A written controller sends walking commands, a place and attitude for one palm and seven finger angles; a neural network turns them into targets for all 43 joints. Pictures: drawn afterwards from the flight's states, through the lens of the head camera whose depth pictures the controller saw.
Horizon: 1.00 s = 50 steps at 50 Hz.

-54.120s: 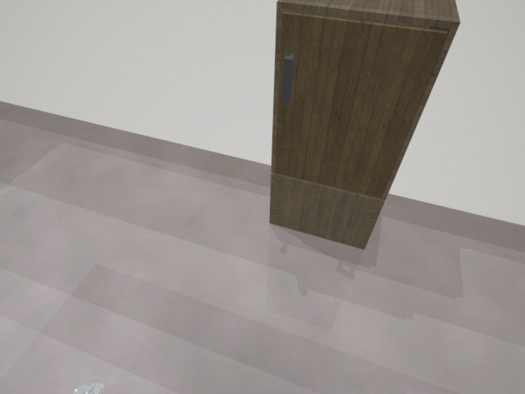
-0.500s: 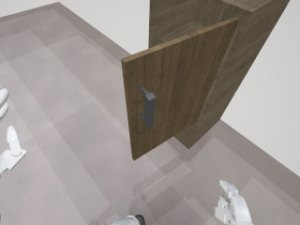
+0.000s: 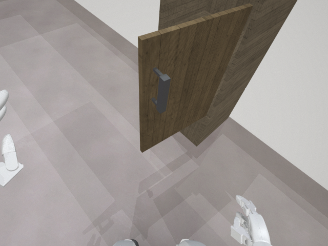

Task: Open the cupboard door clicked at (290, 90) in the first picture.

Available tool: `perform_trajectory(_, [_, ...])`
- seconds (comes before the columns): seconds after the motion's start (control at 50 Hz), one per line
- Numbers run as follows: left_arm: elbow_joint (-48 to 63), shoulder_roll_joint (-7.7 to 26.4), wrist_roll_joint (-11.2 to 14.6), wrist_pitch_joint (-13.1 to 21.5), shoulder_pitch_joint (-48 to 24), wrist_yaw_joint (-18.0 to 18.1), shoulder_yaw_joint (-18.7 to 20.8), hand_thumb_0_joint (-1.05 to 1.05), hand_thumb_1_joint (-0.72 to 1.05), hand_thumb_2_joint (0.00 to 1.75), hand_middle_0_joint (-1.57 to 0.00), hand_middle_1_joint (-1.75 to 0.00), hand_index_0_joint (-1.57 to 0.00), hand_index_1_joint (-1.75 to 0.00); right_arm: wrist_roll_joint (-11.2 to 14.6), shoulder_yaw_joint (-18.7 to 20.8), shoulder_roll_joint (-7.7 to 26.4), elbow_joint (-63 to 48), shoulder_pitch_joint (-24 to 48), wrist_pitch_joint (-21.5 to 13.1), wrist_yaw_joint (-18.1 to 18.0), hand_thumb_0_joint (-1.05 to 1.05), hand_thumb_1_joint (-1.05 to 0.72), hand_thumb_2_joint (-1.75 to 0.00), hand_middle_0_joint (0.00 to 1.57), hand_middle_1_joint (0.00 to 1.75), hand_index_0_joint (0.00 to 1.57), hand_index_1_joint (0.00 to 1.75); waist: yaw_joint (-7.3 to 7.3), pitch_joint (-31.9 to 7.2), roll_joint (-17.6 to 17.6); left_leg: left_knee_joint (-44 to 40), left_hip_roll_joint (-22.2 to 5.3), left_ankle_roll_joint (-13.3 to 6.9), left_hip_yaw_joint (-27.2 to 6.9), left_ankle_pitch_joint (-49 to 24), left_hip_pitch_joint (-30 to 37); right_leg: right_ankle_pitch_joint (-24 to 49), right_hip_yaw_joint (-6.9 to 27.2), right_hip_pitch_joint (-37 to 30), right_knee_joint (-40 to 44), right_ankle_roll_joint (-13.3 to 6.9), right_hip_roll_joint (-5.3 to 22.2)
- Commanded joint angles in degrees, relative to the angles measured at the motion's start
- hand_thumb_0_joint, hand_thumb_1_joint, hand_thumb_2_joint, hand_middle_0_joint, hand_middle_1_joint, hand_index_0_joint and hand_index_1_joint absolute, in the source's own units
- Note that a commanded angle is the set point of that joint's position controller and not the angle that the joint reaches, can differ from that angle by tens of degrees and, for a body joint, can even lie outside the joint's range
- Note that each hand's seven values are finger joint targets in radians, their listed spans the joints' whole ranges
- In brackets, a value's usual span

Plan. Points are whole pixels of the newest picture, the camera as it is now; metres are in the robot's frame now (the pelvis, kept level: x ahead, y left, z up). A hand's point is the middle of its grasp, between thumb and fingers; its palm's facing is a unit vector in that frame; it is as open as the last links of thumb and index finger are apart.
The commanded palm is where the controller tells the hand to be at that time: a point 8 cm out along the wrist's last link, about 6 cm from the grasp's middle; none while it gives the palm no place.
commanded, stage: stop stepping back and stand still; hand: left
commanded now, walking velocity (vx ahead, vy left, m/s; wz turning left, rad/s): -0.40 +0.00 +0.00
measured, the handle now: (158, 91) +0.54 +0.06 +0.02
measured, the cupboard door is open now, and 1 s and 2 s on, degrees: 82 82 82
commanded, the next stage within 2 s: let the arm hang, fingers relaxed in 0.92 s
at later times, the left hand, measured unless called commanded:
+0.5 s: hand (36, 238) +0.12 +0.19 +0.16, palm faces +0.38 -0.80 -0.47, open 7.4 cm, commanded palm +0.05 +0.24 +0.18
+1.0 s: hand out of the picture +0.09 +0.22 +0.15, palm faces +0.39 -0.81 -0.43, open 7.4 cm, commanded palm none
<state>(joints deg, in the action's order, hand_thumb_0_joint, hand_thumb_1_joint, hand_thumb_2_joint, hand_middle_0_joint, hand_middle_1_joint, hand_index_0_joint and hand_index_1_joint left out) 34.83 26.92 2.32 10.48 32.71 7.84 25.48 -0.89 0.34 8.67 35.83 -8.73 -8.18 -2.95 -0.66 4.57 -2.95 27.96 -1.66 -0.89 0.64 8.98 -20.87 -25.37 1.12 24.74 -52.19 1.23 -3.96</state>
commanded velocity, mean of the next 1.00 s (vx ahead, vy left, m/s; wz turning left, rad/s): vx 0.14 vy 0.07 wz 0.00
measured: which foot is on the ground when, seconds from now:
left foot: down 0.00-0.18, up 0.20-0.50, down 0.52-0.70, up 0.72-0.92, down 0.94-1.00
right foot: up 0.00-0.18, down 0.20-1.00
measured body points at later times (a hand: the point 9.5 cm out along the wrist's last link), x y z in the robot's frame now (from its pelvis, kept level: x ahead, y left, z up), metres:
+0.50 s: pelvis -0.10 -0.06 +0.00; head -0.10 -0.06 +0.45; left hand +0.09 +0.23 +0.19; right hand +0.01 -0.35 -0.09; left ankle -0.11 +0.06 -0.73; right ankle -0.17 -0.12 -0.74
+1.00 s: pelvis -0.12 -0.03 -0.01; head -0.11 -0.02 +0.44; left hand +0.06 +0.26 +0.17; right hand +0.02 -0.27 -0.10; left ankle -0.10 +0.09 -0.74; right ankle -0.16 -0.12 -0.74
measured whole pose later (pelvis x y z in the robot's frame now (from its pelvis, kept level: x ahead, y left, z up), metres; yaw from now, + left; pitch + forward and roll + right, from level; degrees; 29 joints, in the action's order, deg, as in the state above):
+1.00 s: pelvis -0.12 -0.03 -0.01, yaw -3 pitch -1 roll +1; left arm 25.6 21.3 1.3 11.7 28.9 8.7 21.8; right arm -0.4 -0.5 11.4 37.6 -13.2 -6.5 -4.6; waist -1.0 2.4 -1.3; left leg 30.3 -1.1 -0.6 3.6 14.2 -14.8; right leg -20.1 -3.1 10.3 -31.7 -2.0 -0.3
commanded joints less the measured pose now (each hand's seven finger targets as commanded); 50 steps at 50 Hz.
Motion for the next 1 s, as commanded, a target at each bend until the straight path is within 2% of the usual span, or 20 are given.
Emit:
perform_trajectory(0.0, [15.33, 8.31, 0.78, 3.37, -0.19, 1.69, 6.66, 0.0, 0.9, 0.9, -0.2, -0.3, -0.2, -0.3, -0.19, 3.61, 10.25, -6.51, 2.1, -3.83, -0.23, 0.0, -0.9, -0.9, 0.2, 0.3, 0.2, 0.3, 0.72, -16.48, 15.31, -9.76, -15.7, -7.48, -10.62, -27.75, 12.97, -2.82, -0.69, -3.57, 0.0, 0.64, 1.04])
perform_trajectory(0.12, [6.07, 8.62, 1.58, 1.09, 4.59, 1.99, 8.4, 0.0, 0.9, 0.9, -0.2, -0.3, -0.2, -0.3, 0.87, 2.42, 9.55, -8.33, 2.12, -1.31, -0.59, 0.0, -0.9, -0.9, 0.2, 0.3, 0.2, 0.3, 0.81, -11.32, 12.96, -12.49, -5.68, -1.32, -2.05, 18.4, 1.55, 2.25, -7.35, -18.38, 31.14, -1.39, 0.72])
perform_trajectory(0.14, [6.0, 10.02, 1.37, 1.34, 4.59, 1.83, 8.91, 0.0, 0.9, 0.9, -0.2, -0.3, -0.2, -0.3, 0.95, 2.22, 8.76, -8.51, 2.27, -0.49, -0.39, 0.0, -0.9, -0.9, 0.2, 0.3, 0.2, 0.3, 1.25, -10.03, 4.86, -3.5, -1.6, 0.87, 1.65, 17.6, 1.8, 3.42, -1.39, -15.16, 38.68, -3.62, 6.21])
perform_trajectory(0.16, [5.54, 13.16, 1.39, 1.42, 5.78, 1.83, 10.9, 0.0, 0.9, 0.9, -0.2, -0.3, -0.2, -0.3, 0.7, 1.84, 7.59, -8.72, 2.17, 0.46, -0.13, 0.0, -0.9, -0.9, 0.2, 0.3, 0.2, 0.3, 0.85, -10.26, -7.49, 11.6, 1.71, 2.45, 1.88, 13.24, 1.39, -0.4, 13.69, -8.25, 44.75, -7.67, 17.54])
perform_trajectory(0.18, [6.45, 13.51, 2.02, 1.96, 2.88, 1.87, 10.5, 0.0, 0.9, 0.9, -0.2, -0.3, -0.2, -0.3, 0.72, 1.36, 8.32, -8.58, 3.69, 0.26, -0.43, 0.0, -0.9, -0.9, 0.2, 0.3, 0.2, 0.3, -0.27, -6.98, -10.81, 24.0, 2.17, 2.48, -0.91, 13.72, -5.73, 9.84, 20.02, -5.72, 44.77, -10.38, 24.13])
perform_trajectory(0.2, [7.7, 16.25, 1.13, 3.16, -0.99, 2.51, 12.5, 0.0, 0.9, 0.9, -0.2, -0.3, -0.2, -0.3, 0.24, 0.9, 8.69, -7.74, 2.92, -0.67, -0.16, 0.0, -0.9, -0.9, 0.2, 0.3, 0.2, 0.3, 0.66, -7.78, -9.35, 29.21, 0.48, 2.65, -1.11, 13.51, -12.03, 24.96, 18.9, -9.63, 41.82, -11.77, 26.57])
perform_trajectory(0.24, [3.73, 8.75, 0.63, 2.51, -0.52, 1.79, 6.49, 0.0, 0.9, 0.9, -0.2, -0.3, -0.2, -0.3, 2.04, 1.6, 8.51, -7.09, 1.24, -1.08, -0.56, 0.0, -0.9, -0.9, 0.2, 0.3, 0.2, 0.3, 1.64, -11.49, -10.18, 28.39, 0.8, 2.3, -0.12, 10.17, -13.78, 52.56, 7.87, -21.81, 30.5, -5.01, 18.89])
perform_trajectory(0.3, [1.8, 8.11, -0.58, 3.38, -2.41, 2.55, 5.51, 0.0, 0.9, 0.9, -0.2, -0.3, -0.2, -0.3, 1.38, 1.02, 8.61, -7.07, 3.07, -0.89, -1.61, 0.0, -0.9, -0.9, 0.2, 0.3, 0.2, 0.3, 1.34, -8.98, -1.75, 18.36, 1.1, 0.99, 3.43, 7.89, -9.03, 50.58, 7.16, -20.53, 29.99, -6.53, 19.04])
perform_trajectory(0.4, [2.06, 8.3, -1.01, 5.02, -5.32, 3.1, 5.17, 0.0, 0.9, 0.9, -0.2, -0.3, -0.2, -0.3, 0.87, 2.4, 10.2, -7.05, 1.22, -1.15, -1.75, 0.0, -0.9, -0.9, 0.2, 0.3, 0.2, 0.3, 0.45, -8.11, -5.74, 6.46, 1.9, -1.45, 5.33, 9.21, -3.06, 42.38, 8.94, -22.16, 29.72, -5.38, 19.25])
perform_trajectory(0.48, [5.15, 8.86, -0.28, 6.12, -0.8, 3.2, 7.01, 0.0, 0.9, 0.9, -0.2, -0.3, -0.2, -0.3, 1.1, 3.18, 11.2, -8.2, 0.04, -0.55, -1.27, 0.0, -0.9, -0.9, 0.2, 0.3, 0.2, 0.3, 1.51, -11.07, 3.15, -5.95, -0.02, -3.18, 2.88, -3.78, 10.04, 42.79, 6.11, -18.84, 20.77, -1.44, 13.94])
perform_trajectory(0.54, [5.32, 9.08, -0.57, 6.6, 1.91, 3.1, 8.09, 0.0, 0.9, 0.9, -0.2, -0.3, -0.2, -0.3, 1.5, 3.55, 11.58, -8.67, -1.49, -0.95, -0.71, 0.0, -0.9, -0.9, 0.2, 0.3, 0.2, 0.3, 0.92, -13.8, 12.81, -0.54, -9.53, -8.03, -7.76, -24.52, 20.81, 12.62, -0.43, -4.66, 13.22, 1.39, 5.62])
perform_trajectory(0.56, [5.59, 10.03, -0.49, 6.3, 2.82, 2.97, 8.9, 0.0, 0.9, 0.9, -0.2, -0.3, -0.2, -0.3, 0.79, 3.17, 11.17, -8.1, -1.04, -1.33, -0.93, 0.0, -0.9, -0.9, 0.2, 0.3, 0.2, 0.3, 0.97, -12.12, 17.31, -1.95, -10.16, -8.18, -8.31, -23.01, 18.54, 3.83, -2.45, -3.96, 15.18, -0.05, 5.18])
perform_trajectory(0.6, [5.65, 8.87, -0.81, 5.86, 0.12, 2.69, 7.71, 0.0, 0.9, 0.9, -0.2, -0.3, -0.2, -0.3, 0.89, 2.66, 11.46, -8.07, 0.1, -1.6, -1.12, 0.0, -0.9, -0.9, 0.2, 0.3, 0.2, 0.3, 1.16, -6.1, 13.6, -5.8, -10.61, -6.91, -8.13, -9.61, 6.7, 0.97, -3.9, -10.21, 18.57, -1.24, 4.35])
perform_trajectory(0.64, [2.41, 8.37, -0.74, 5.76, -0.78, 2.44, 7.77, 0.0, 0.9, 0.9, -0.2, -0.3, -0.2, -0.3, 1.13, 2.53, 11.87, -8.18, 0.78, -1.52, -1.63, 0.0, -0.9, -0.9, 0.2, 0.3, 0.2, 0.3, 1.11, -3.19, 7.14, -3.74, -7.44, -4.84, -5.3, 2.61, -0.94, 9.29, 0.41, -14.8, 26.0, -2.3, 5.25])
perform_trajectory(0.7, [-1.19, 7.43, 0.13, 5.54, -2.06, 1.99, 6.34, 0.0, 0.9, 0.9, -0.2, -0.3, -0.2, -0.3, 1.56, 3.3, 10.54, -7.85, -0.03, -0.88, -1.0, 0.0, -0.9, -0.9, 0.2, 0.3, 0.2, 0.3, 1.21, -3.71, -9.32, 20.98, 1.56, -0.04, 1.72, 15.52, -8.72, 10.09, 25.3, -15.46, 38.94, -9.64, 20.94])
perform_trajectory(0.72, [-1.21, 7.26, -0.03, 5.9, -3.72, 1.88, 5.9, 0.0, 0.9, 0.9, -0.2, -0.3, -0.2, -0.3, 1.41, 3.49, 10.85, -7.48, -0.18, -0.95, -0.89, 0.0, -0.9, -0.9, 0.2, 0.3, 0.2, 0.3, 1.01, -3.59, -7.53, 27.52, 1.21, 0.32, -0.31, 16.95, -10.86, 12.48, 24.81, -15.79, 39.55, -10.59, 22.39])
perform_trajectory(0.76, [-1.13, 6.75, -0.32, 5.99, -6.49, 1.64, 4.83, 0.0, 0.9, 0.9, -0.2, -0.3, -0.2, -0.3, 1.21, 2.69, 10.64, -6.88, -0.06, -1.21, -0.81, 0.0, -0.9, -0.9, 0.2, 0.3, 0.2, 0.3, 1.21, -3.84, -2.36, 25.11, -0.71, 0.37, -1.79, 15.61, -11.04, 17.3, 20.16, -16.89, 36.77, -11.98, 21.92])
perform_trajectory(0.86, [1.99, 5.9, -1.01, 5.7, -10.18, 2.23, 2.47, 0.0, 0.9, 0.9, -0.2, -0.3, -0.2, -0.3, 0.36, 1.24, 9.14, -7.07, 1.22, -1.85, -2.24, 0.0, -0.9, -0.9, 0.2, 0.3, 0.2, 0.3, 1.26, -5.26, 0.73, 0.2, 0.89, -0.45, 3.77, 2.73, 9.55, 12.94, 5.49, -9.64, 32.5, -6.65, 13.72])
perform_trajectory(0.92, [7.1, 7.18, -1.0, 5.86, -8.89, 2.47, 4.04, 0.0, 0.9, 0.9, -0.2, -0.3, -0.2, -0.3, 0.51, 1.91, 10.63, -8.6, 1.16, -2.17, -2.29, 0.0, -0.9, -0.9, 0.2, 0.3, 0.2, 0.3, -0.05, -7.91, 11.3, -6.84, -8.01, -4.05, -8.53, -3.02, 14.93, 11.77, 1.93, -7.88, 24.11, -1.44, 6.86])
perform_trajectory(0.98, [7.26, 8.4, -1.01, 5.73, -5.11, 2.02, 6.25, 0.0, 0.9, 0.9, -0.2, -0.3, -0.2, -0.3, 0.59, 1.13, 9.21, -8.73, 1.05, -2.31, -2.02, 0.0, -0.9, -0.9, 0.2, 0.3, 0.2, 0.3, -0.1, -8.95, 11.35, -6.34, -7.64, -3.64, -7.24, -13.49, 10.26, 17.36, -0.91, -13.95, 23.13, -0.67, 5.06])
